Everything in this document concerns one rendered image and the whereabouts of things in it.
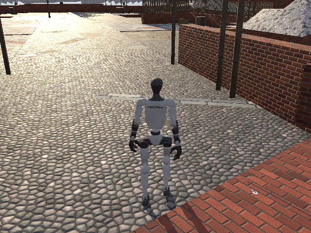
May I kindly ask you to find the right robot upper arm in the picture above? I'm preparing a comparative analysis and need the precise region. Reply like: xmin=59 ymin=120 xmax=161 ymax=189
xmin=166 ymin=99 xmax=176 ymax=127

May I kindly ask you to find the left robot upper arm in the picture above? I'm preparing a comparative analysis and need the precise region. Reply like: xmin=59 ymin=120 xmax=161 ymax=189
xmin=134 ymin=98 xmax=146 ymax=125

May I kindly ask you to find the robot left forearm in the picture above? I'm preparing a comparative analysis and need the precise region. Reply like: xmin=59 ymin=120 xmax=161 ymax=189
xmin=130 ymin=118 xmax=139 ymax=141

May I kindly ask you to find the robot left hand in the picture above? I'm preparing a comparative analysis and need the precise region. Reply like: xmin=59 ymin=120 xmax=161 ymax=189
xmin=129 ymin=140 xmax=139 ymax=152

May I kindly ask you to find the right robot thigh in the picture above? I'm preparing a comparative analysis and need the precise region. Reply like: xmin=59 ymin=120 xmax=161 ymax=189
xmin=162 ymin=135 xmax=172 ymax=165

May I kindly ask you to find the left robot shin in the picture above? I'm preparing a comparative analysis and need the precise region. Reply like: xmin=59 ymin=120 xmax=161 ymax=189
xmin=141 ymin=166 xmax=148 ymax=199

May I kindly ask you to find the robot right forearm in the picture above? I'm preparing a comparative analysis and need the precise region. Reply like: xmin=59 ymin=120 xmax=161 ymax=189
xmin=172 ymin=120 xmax=181 ymax=146

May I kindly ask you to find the robot right hand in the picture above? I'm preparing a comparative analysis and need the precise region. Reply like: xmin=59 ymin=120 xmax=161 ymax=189
xmin=170 ymin=145 xmax=182 ymax=160

